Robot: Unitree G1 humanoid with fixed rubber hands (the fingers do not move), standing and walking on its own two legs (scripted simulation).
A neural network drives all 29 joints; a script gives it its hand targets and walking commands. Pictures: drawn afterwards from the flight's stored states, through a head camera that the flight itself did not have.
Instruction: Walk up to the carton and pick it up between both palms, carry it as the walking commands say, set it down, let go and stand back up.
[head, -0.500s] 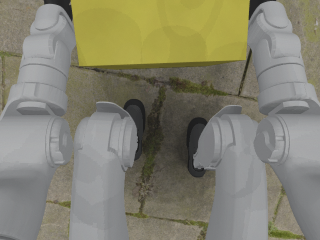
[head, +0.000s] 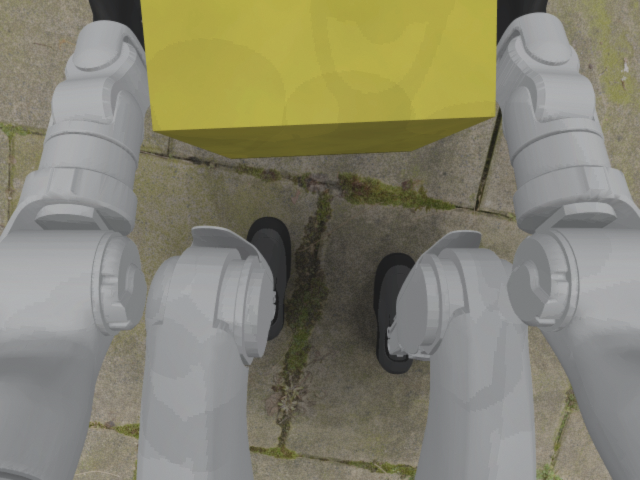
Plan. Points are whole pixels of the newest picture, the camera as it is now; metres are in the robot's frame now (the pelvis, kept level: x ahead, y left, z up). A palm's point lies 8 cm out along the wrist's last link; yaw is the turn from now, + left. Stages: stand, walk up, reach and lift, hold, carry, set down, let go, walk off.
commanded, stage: set down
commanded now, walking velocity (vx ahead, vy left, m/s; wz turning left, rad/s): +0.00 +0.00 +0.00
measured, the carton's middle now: (318, 59) +0.51 +0.04 -0.23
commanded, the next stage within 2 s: none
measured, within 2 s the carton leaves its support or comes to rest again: rests again in 0.32 s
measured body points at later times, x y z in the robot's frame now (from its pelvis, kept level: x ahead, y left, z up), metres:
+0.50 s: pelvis +0.00 +0.00 +0.00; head +0.36 +0.02 +0.25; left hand +0.52 +0.24 -0.18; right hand +0.55 -0.16 -0.18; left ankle +0.17 +0.11 -0.34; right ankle +0.12 -0.11 -0.34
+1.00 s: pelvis +0.00 +0.00 +0.00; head +0.38 +0.02 +0.23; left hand +0.51 +0.26 -0.19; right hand +0.54 -0.19 -0.19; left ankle +0.17 +0.11 -0.34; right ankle +0.12 -0.11 -0.34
